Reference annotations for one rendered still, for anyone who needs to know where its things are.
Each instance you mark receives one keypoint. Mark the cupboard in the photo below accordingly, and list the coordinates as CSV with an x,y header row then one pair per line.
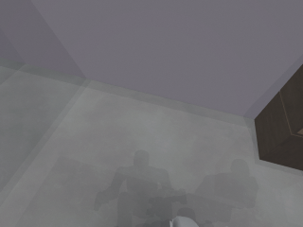
x,y
279,126

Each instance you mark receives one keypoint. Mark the right robot thigh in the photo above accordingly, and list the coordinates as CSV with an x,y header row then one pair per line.
x,y
182,222

